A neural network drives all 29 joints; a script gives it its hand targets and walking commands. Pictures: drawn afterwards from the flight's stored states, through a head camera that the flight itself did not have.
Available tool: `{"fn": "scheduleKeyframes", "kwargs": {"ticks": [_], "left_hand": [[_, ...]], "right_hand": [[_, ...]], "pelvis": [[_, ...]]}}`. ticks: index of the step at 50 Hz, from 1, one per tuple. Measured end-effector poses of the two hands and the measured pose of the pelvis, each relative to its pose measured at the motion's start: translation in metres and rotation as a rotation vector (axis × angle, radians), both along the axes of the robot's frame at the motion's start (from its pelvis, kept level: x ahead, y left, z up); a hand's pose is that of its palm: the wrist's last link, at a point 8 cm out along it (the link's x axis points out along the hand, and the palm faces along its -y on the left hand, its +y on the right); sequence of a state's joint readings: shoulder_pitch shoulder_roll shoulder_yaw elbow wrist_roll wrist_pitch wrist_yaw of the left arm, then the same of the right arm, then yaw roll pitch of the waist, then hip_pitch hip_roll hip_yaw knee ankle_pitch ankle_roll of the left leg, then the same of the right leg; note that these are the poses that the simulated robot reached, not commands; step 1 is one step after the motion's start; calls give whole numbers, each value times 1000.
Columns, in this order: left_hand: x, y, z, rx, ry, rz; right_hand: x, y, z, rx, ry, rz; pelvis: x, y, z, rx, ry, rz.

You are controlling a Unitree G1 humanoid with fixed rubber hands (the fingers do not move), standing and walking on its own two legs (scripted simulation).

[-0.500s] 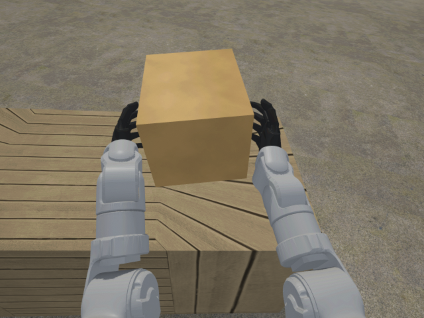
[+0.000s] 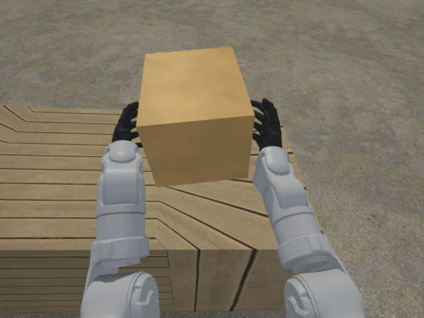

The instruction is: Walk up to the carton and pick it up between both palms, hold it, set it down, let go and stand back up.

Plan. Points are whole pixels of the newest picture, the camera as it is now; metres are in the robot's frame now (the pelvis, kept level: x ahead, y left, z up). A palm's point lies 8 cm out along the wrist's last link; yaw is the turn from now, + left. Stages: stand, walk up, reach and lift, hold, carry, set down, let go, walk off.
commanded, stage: hold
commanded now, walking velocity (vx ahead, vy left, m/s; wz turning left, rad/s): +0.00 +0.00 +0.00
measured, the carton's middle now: (195, 114) +0.43 +0.01 +0.19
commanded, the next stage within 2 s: none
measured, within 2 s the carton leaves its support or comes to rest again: neither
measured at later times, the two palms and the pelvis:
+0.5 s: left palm (126, 145) +0.37 +0.13 +0.16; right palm (269, 139) +0.36 -0.12 +0.18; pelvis +0.01 +0.00 +0.00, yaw +0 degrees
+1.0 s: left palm (128, 147) +0.36 +0.13 +0.16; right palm (270, 144) +0.36 -0.12 +0.17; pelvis +0.01 +0.00 +0.00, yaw +0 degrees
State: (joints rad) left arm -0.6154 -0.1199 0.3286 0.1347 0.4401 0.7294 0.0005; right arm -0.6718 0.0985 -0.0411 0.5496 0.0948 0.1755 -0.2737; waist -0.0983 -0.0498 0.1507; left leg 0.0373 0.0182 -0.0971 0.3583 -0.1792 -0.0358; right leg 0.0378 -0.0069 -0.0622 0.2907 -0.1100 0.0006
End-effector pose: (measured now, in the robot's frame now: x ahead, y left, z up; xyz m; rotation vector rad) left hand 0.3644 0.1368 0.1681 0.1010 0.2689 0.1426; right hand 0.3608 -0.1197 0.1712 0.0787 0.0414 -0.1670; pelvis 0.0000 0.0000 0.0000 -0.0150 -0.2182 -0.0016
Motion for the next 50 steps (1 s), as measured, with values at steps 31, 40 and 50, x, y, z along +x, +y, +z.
{"fn": "scheduleKeyframes", "kwargs": {"ticks": [31,40,50], "left_hand": [[1,2,-6,-13,10,14],[-1,1,-7,-5,5,8],[0,-5,-6,-9,6,2]], "right_hand": [[2,4,3,-8,6,-2],[-1,3,0,-10,1,-5],[-1,-4,-1,-12,2,-14]], "pelvis": [[10,-3,0,-2,-14,9],[8,-1,0,-1,-16,10],[5,-2,0,1,-2,0]]}}
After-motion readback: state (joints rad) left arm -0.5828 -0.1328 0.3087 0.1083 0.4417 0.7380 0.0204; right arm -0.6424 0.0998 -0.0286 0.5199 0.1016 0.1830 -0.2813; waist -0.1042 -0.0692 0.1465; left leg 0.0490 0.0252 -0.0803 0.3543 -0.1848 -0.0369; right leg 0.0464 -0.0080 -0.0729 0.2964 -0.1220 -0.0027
